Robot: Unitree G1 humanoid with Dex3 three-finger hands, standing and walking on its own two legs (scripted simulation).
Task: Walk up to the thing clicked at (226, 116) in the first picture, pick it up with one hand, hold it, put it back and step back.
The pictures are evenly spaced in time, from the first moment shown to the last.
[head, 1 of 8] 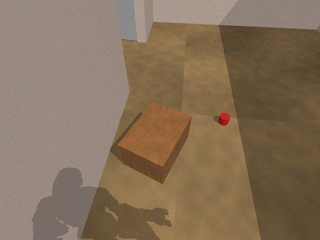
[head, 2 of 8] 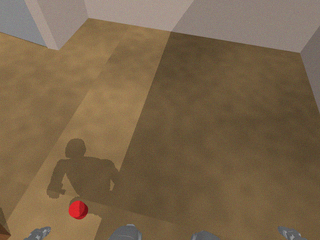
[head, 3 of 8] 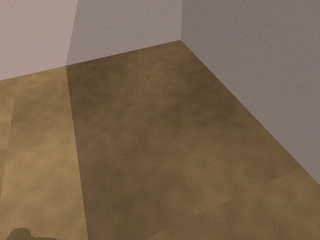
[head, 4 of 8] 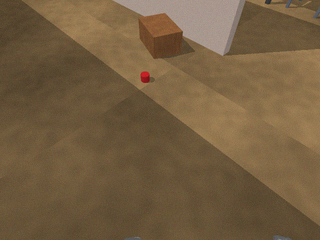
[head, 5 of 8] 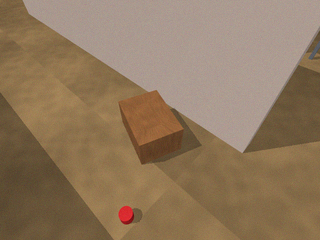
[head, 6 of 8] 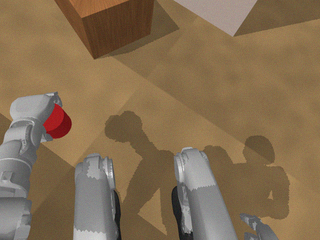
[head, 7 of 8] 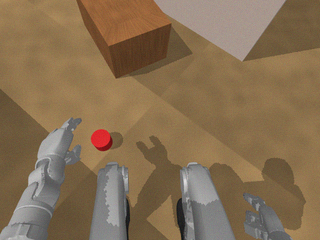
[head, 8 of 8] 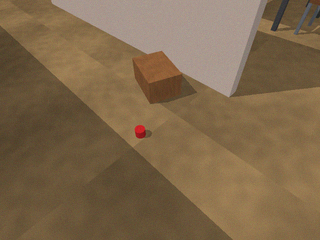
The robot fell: no
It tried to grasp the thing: yes
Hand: left
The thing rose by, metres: 0.68
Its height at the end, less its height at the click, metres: +0.00
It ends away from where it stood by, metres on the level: 0.01
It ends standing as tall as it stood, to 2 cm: yes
